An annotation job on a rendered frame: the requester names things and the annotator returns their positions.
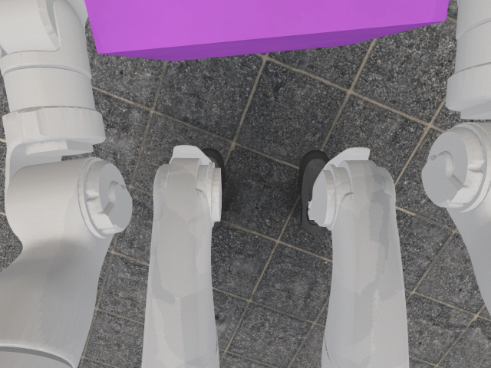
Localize left robot forearm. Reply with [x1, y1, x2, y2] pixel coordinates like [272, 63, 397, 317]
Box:
[0, 0, 106, 231]

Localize robot left upper arm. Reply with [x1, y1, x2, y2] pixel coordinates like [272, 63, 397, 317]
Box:
[0, 157, 133, 368]

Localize left robot foot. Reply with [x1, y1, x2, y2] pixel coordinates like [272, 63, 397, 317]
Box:
[201, 148, 225, 230]

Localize right robot forearm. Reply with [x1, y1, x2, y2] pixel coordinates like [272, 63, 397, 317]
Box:
[445, 0, 491, 120]

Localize robot right thigh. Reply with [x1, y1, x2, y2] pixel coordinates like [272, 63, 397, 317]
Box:
[317, 160, 409, 368]

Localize carton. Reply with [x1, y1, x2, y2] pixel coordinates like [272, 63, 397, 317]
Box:
[84, 0, 449, 61]

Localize robot right upper arm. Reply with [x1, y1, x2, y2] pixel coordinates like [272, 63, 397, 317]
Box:
[421, 122, 491, 316]

